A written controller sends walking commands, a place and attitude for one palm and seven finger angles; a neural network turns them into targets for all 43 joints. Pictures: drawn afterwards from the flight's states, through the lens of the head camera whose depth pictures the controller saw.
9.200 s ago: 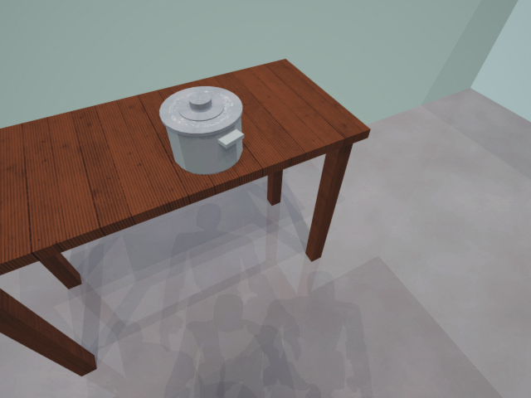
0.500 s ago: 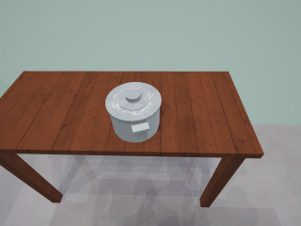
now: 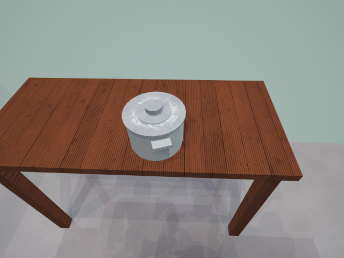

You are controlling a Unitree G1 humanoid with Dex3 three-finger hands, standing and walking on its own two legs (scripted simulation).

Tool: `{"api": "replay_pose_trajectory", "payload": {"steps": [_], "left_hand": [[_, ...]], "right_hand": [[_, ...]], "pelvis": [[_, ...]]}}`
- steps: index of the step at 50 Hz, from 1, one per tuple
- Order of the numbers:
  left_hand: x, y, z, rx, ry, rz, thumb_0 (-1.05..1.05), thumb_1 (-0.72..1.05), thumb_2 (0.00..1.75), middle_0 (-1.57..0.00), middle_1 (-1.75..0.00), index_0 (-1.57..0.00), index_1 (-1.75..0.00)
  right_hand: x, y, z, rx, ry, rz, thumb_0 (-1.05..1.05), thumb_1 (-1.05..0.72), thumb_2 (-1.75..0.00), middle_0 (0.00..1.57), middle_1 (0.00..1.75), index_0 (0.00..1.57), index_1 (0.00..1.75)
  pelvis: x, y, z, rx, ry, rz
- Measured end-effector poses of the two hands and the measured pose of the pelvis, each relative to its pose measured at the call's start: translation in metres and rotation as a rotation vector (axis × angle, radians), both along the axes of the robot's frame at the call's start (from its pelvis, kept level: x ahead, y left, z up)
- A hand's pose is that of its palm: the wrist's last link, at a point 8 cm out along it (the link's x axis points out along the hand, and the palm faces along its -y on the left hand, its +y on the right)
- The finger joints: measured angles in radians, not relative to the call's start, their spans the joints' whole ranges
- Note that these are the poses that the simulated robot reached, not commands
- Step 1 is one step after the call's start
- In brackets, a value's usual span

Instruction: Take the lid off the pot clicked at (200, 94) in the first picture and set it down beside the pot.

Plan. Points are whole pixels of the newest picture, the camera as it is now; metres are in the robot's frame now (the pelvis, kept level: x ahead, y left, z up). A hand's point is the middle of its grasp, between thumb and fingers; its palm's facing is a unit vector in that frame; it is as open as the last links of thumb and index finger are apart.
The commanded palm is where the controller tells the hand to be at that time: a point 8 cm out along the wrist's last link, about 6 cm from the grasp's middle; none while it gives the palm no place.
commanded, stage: lift the closed hand beside the body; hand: left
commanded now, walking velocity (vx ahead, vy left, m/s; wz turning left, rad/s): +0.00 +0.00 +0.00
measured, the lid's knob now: (153, 107) +0.48 +0.09 +0.08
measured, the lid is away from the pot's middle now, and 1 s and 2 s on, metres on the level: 0.00 0.00 0.00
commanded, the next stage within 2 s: raise the hand higher, near the body in 0.56 s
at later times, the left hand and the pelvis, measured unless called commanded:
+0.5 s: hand out of the picture +0.12 +0.22 -0.04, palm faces +0.33 -0.90 -0.29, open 3.2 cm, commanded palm +0.08 +0.26 +0.00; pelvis +0.01 -0.01 +0.00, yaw +3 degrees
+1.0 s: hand (60, 233) +0.16 +0.24 +0.03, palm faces +0.30 -0.88 -0.38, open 3.1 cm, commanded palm +0.11 +0.27 +0.06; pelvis +0.03 +0.00 +0.00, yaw +2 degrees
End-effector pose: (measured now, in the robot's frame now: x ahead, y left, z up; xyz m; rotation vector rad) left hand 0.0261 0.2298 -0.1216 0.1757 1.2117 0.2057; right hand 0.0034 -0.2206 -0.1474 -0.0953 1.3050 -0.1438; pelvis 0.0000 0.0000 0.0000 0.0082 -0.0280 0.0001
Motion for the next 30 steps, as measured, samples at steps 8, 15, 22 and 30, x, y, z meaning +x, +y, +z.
{"api": "replay_pose_trajectory", "payload": {"steps": [8,15,22,30], "left_hand": [[0.083,0.006,0.066,0.096,-0.48,0.008,0.01,0.91,0.89,-0.37,-0.48,-0.37,-0.48],[0.074,0.012,0.092,0.115,-0.603,0.019,0.01,0.9,0.89,-0.63,-0.77,-0.63,-0.77],[0.061,0.024,0.107,0.161,-0.632,0.08,0.01,0.9,0.89,-0.93,-1.09,-0.92,-1.09],[0.073,0.036,0.122,0.213,-0.646,0.064,0.02,0.9,0.89,-1.19,-1.39,-1.19,-1.39]], "right_hand": [[0.106,-0.028,0.046,-0.087,-0.494,0.03,0.02,-0.92,-0.9,0.2,0.3,0.2,0.3],[0.203,-0.021,0.117,-0.114,-0.864,0.133,0.01,-0.92,-0.9,0.2,0.3,0.2,0.3],[0.239,0.005,0.13,-0.096,-0.915,0.245,0.01,-0.91,-0.9,0.2,0.3,0.2,0.3],[0.235,0.02,0.118,-0.062,-0.898,0.207,0.01,-0.91,-0.9,0.21,0.3,0.18,0.29]], "pelvis": [[-0.003,-0.002,0.001,0.004,-0.028,0.018],[-0.003,-0.007,0.0,-0.006,-0.034,0.028],[0.005,-0.008,0.0,-0.015,-0.01,0.052],[0.017,-0.004,-0.001,-0.013,0.003,0.048]]}}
